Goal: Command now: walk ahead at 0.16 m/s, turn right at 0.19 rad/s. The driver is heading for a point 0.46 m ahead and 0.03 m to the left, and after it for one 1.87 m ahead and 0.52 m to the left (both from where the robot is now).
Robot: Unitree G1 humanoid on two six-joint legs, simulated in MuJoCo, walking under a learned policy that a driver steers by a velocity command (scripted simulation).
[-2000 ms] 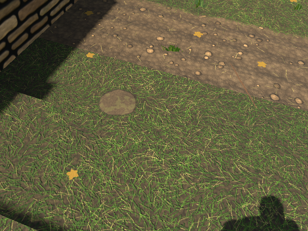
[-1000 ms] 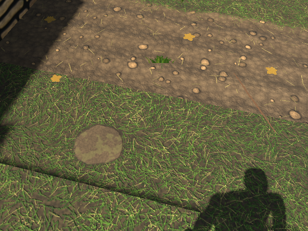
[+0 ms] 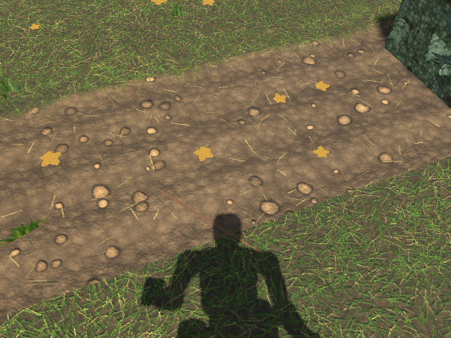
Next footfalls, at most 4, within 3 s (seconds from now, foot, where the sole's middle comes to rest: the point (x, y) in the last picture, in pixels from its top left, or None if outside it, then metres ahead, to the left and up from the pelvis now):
0.30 right None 0.29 -0.15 -0.94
0.76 left None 0.45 0.04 -0.94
1.28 right None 0.46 -0.15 -0.94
1.64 left None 0.34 0.03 -0.94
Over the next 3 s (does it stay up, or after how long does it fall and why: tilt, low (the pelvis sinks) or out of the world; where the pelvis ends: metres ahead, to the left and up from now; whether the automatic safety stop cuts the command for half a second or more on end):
stays up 0.53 -0.03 -0.15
